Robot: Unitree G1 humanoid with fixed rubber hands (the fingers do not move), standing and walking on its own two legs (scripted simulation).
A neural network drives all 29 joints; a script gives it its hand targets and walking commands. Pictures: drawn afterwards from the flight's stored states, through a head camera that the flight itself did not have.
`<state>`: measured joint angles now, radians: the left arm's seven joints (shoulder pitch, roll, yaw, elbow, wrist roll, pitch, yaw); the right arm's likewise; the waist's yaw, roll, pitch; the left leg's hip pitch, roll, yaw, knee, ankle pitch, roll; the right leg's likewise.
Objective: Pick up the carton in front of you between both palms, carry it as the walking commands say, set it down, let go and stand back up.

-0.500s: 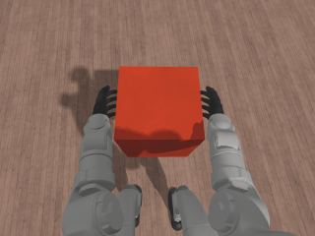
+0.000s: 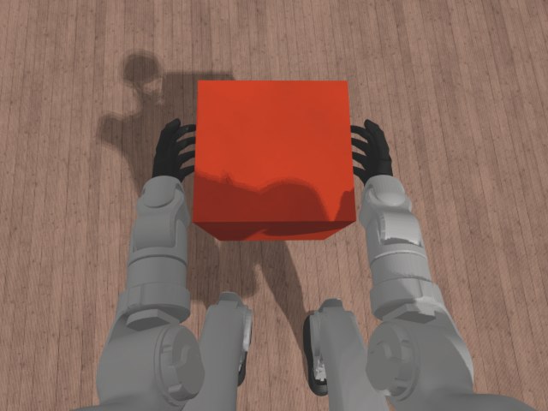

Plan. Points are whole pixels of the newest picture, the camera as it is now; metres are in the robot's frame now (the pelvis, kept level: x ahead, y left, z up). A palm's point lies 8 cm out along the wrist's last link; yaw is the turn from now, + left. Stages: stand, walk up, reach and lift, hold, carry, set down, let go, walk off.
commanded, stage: set down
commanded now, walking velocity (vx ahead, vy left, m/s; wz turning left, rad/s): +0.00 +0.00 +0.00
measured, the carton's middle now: (272, 175) +0.47 +0.03 -0.18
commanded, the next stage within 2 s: none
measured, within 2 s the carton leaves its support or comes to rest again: rests again in 1.20 s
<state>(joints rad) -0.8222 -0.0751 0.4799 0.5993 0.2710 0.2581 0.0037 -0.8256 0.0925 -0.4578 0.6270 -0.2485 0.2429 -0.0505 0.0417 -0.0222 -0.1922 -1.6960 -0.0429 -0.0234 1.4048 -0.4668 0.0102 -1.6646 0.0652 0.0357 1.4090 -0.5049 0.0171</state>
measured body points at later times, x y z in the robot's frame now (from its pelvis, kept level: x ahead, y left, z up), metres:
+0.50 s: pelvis -0.05 -0.01 -0.13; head +0.29 +0.02 +0.17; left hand +0.47 +0.21 -0.26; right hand +0.50 -0.09 -0.26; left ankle +0.06 +0.11 -0.56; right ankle +0.05 -0.12 -0.56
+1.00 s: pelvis -0.04 +0.00 -0.21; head +0.34 +0.03 +0.03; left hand +0.50 +0.22 -0.38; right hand +0.54 -0.08 -0.38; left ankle +0.06 +0.11 -0.56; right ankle +0.05 -0.12 -0.56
